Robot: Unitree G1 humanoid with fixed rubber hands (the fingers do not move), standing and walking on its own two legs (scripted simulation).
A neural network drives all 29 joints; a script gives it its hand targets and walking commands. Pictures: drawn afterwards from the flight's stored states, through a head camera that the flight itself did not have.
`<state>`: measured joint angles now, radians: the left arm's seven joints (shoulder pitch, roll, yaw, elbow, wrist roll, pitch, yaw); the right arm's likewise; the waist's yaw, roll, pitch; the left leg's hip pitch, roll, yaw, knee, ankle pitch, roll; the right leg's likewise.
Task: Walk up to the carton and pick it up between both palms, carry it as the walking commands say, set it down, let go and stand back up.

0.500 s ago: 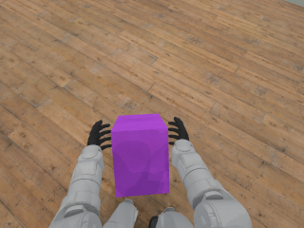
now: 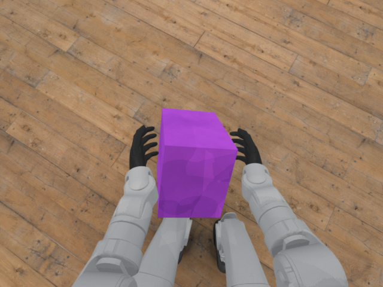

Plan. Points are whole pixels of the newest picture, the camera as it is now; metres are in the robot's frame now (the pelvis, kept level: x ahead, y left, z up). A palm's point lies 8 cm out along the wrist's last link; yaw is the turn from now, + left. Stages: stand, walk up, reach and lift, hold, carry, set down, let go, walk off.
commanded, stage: set down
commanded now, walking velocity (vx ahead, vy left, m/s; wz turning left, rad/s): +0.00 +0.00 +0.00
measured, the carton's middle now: (189, 159) +0.39 +0.04 -0.24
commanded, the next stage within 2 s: none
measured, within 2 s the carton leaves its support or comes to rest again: neither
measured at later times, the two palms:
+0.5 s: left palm (153, 157) +0.38 +0.14 -0.22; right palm (243, 153) +0.41 -0.10 -0.23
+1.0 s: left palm (164, 152) +0.41 +0.12 -0.30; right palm (242, 147) +0.45 -0.11 -0.29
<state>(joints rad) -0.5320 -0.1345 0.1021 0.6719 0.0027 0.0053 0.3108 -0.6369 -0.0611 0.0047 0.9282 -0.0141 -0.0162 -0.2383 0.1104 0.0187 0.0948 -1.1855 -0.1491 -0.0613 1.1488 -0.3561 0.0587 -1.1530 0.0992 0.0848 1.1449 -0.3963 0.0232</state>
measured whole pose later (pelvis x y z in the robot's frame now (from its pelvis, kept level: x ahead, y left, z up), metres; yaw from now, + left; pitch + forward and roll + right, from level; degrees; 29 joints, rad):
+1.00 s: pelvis -0.08 -0.04 -0.19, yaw +0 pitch +18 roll +1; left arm -1.20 -0.02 0.37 0.61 0.09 0.37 0.31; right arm -1.26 -0.06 -0.20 0.74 0.00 0.33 -0.38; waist 0.08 -0.05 0.53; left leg -1.70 -0.15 -0.03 1.86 -0.48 -0.04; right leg -1.69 0.19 0.02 1.89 -0.51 0.00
